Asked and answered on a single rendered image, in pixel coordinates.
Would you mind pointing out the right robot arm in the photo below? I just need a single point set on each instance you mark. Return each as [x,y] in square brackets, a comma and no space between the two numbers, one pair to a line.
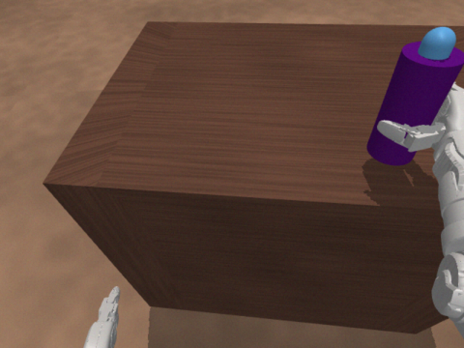
[448,289]

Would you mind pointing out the right robot hand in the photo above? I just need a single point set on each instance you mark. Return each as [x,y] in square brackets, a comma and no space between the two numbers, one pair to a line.
[450,117]

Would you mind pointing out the bottle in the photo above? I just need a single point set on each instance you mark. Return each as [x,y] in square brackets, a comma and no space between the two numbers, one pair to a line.
[422,78]

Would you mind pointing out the left robot hand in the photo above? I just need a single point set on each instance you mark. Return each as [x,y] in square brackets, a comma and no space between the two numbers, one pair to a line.
[103,333]

